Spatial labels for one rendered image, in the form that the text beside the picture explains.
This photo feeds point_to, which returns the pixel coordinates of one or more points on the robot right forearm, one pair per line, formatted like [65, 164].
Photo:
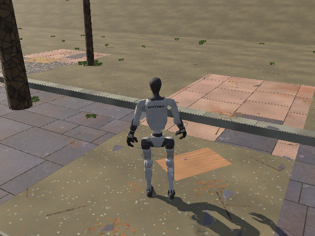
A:
[181, 126]

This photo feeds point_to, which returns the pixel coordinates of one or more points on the robot right hand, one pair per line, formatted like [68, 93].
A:
[179, 132]

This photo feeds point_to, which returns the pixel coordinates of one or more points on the robot left forearm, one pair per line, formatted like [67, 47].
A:
[132, 130]

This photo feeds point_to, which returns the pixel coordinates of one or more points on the robot right upper arm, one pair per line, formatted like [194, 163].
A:
[174, 109]

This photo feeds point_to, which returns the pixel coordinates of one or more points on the robot head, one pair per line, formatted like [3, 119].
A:
[155, 85]

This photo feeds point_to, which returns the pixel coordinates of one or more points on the robot left hand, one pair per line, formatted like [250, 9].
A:
[131, 140]

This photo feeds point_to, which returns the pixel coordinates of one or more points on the robot right foot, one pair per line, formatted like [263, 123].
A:
[171, 195]

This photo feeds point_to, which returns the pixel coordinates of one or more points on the robot left upper arm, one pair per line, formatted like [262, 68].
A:
[138, 111]

